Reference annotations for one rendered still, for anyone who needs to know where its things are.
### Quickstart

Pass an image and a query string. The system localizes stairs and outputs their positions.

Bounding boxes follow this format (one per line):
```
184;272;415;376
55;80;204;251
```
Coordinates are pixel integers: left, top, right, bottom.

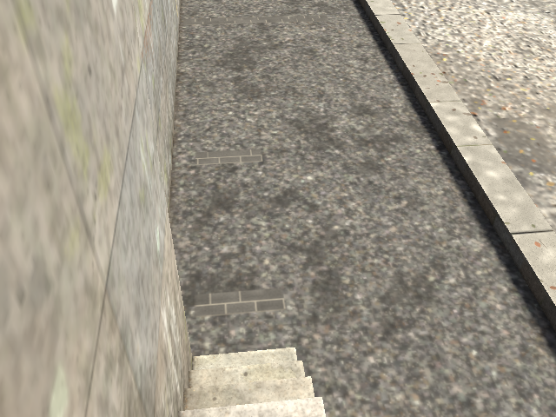
178;347;326;417

